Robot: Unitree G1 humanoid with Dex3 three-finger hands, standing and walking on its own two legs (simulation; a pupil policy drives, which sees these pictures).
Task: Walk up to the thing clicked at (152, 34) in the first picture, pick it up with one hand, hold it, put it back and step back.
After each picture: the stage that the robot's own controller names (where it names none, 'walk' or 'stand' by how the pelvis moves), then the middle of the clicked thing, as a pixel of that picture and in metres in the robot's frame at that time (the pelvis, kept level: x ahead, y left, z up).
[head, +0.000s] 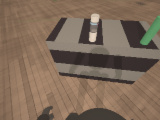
stand; (151, 31) +0.78 -0.51 +0.10
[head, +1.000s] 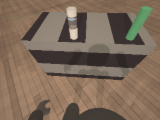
rise first; (136, 25) +0.74 -0.32 +0.13
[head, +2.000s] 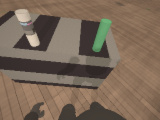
sink last; (100, 37) +0.59 -0.02 +0.13
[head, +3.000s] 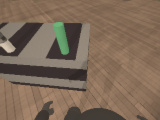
stand; (62, 40) +0.55 +0.25 +0.12
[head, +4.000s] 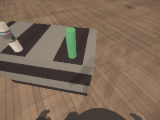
stand; (71, 44) +0.53 +0.20 +0.10
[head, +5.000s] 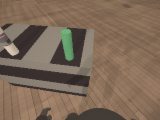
stand; (68, 46) +0.51 +0.21 +0.10
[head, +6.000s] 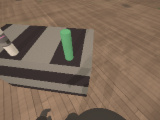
stand; (67, 46) +0.51 +0.21 +0.10
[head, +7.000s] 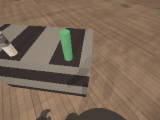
stand; (66, 46) +0.51 +0.21 +0.10
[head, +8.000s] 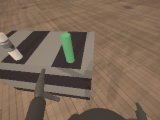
rise first; (68, 49) +0.49 +0.23 +0.10
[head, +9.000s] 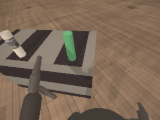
go down; (70, 47) +0.52 +0.23 +0.10
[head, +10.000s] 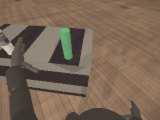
go down; (66, 45) +0.52 +0.21 +0.11
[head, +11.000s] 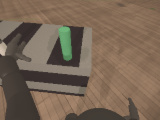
go down; (66, 45) +0.50 +0.20 +0.12
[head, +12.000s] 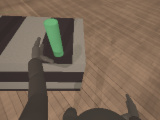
close in; (55, 41) +0.49 +0.23 +0.13
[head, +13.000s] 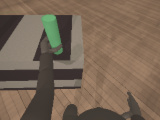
close; (54, 37) +0.51 +0.22 +0.15
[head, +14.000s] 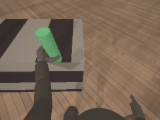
lift; (51, 48) +0.42 +0.24 +0.15
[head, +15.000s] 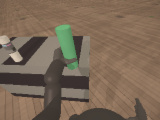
lift; (68, 50) +0.34 +0.14 +0.26
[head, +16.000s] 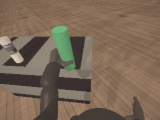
hold; (65, 51) +0.32 +0.16 +0.26
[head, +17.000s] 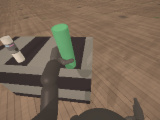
hold; (66, 50) +0.32 +0.16 +0.27
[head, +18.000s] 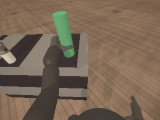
crouch; (65, 37) +0.42 +0.16 +0.28
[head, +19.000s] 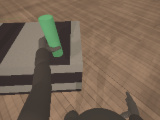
lower; (52, 39) +0.48 +0.21 +0.18
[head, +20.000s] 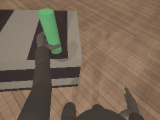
lower; (52, 35) +0.50 +0.21 +0.16
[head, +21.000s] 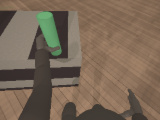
lower; (51, 37) +0.49 +0.21 +0.16
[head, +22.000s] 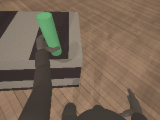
lower; (51, 37) +0.49 +0.22 +0.16
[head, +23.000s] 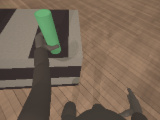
rest; (50, 35) +0.49 +0.22 +0.16
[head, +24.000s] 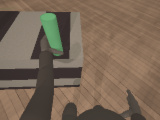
withdraw; (54, 38) +0.48 +0.21 +0.16
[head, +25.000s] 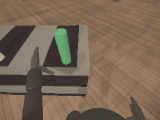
sink last; (63, 48) +0.45 +0.20 +0.14
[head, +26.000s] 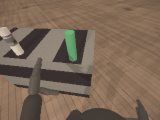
stand; (71, 47) +0.50 +0.21 +0.12
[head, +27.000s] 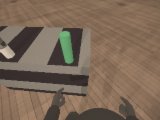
stand; (67, 49) +0.47 +0.21 +0.11
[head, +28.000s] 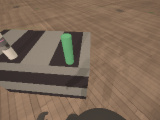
walk; (68, 50) +0.49 +0.20 +0.10
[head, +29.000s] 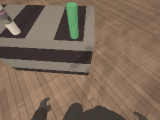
walk; (73, 23) +0.66 +0.17 +0.13
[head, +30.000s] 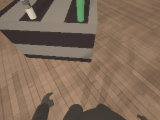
walk; (80, 7) +0.93 +0.15 +0.13
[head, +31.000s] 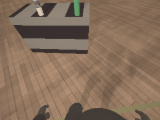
stand; (76, 4) +1.27 +0.26 +0.13
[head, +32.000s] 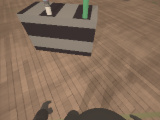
stand; (85, 7) +1.26 +0.15 +0.11
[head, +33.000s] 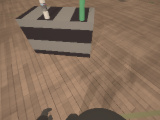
stand; (82, 10) +1.27 +0.17 +0.10
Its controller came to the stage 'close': yes
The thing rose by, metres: 0.20
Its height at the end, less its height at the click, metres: +0.00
